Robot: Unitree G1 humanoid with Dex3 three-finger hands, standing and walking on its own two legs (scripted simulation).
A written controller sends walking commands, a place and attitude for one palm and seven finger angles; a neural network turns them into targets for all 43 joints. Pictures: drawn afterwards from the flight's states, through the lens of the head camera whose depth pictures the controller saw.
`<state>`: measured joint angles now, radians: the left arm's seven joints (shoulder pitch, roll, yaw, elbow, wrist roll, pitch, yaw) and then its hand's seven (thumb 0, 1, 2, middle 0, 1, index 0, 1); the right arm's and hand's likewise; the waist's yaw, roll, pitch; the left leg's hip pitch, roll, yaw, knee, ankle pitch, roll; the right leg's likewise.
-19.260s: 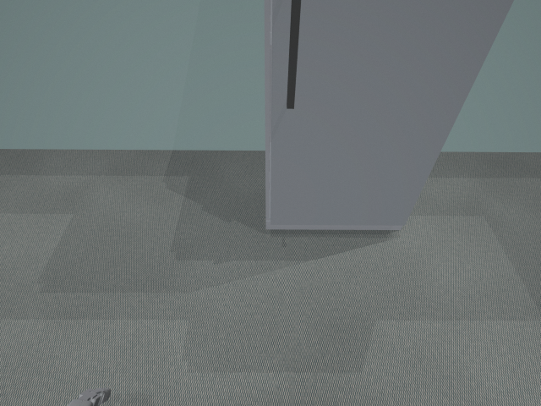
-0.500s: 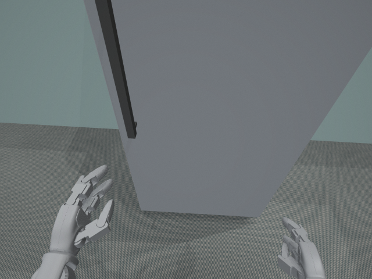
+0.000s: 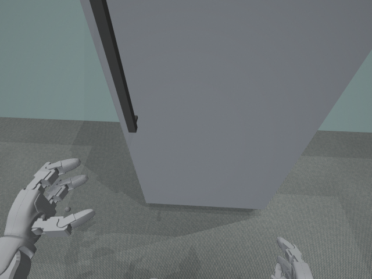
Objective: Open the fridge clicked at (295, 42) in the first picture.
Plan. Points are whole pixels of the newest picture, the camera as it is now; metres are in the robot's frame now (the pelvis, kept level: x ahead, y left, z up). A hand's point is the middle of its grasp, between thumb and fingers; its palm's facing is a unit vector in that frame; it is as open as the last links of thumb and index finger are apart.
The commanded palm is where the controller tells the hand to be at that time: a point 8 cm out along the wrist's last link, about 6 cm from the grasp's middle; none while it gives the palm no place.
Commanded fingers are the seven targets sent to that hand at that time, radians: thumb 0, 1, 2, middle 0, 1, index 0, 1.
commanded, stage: raise the hand to about handle height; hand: left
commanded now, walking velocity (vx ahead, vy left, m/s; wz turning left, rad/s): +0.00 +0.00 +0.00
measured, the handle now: (119, 68) +0.53 +0.17 +0.18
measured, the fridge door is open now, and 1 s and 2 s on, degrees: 0 0 0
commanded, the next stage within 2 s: move the hooked fingers beside the handle in 1.26 s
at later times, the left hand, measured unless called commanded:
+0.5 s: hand (11, 180) +0.26 +0.30 +0.14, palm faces +0.03 -1.00 -0.07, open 13.7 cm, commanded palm +0.22 +0.34 +0.15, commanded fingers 0.00 -0.50 0.30 -0.30 -1.20 -0.30 -1.20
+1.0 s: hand (12, 157) +0.28 +0.30 +0.17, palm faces +0.00 -1.00 -0.08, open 14.0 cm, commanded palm +0.25 +0.34 +0.18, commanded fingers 0.00 -0.50 0.30 -0.30 -1.20 -0.30 -1.20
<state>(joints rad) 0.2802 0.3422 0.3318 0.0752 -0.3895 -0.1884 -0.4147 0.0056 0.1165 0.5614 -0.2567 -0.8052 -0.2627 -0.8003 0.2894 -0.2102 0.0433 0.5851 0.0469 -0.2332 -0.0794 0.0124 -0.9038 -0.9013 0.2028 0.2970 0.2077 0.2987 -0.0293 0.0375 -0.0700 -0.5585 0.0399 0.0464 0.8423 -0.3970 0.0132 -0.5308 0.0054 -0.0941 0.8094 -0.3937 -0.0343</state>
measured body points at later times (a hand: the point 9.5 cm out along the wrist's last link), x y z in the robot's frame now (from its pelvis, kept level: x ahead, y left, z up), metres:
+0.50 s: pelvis +0.01 +0.04 +0.02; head +0.00 +0.04 +0.47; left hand +0.25 +0.36 +0.15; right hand +0.21 -0.18 -0.03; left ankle +0.02 +0.11 -0.70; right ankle +0.01 -0.10 -0.70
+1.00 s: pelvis +0.01 +0.02 +0.03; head +0.01 +0.01 +0.48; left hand +0.28 +0.35 +0.18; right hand +0.18 -0.21 -0.04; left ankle +0.02 +0.11 -0.70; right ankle +0.01 -0.10 -0.70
